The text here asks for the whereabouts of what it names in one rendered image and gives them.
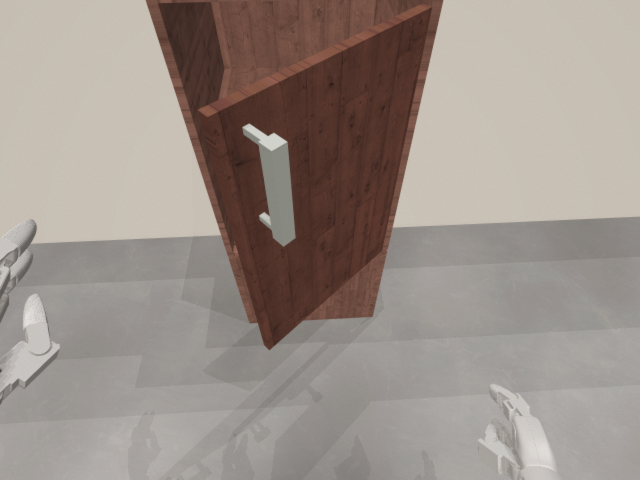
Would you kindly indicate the right robot hand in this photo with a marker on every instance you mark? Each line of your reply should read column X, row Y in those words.
column 525, row 444

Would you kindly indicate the cupboard door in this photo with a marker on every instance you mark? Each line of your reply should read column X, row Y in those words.
column 344, row 113

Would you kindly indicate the left robot hand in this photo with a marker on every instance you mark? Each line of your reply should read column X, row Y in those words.
column 25, row 361

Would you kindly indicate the handle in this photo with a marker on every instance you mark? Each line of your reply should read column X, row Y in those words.
column 276, row 172

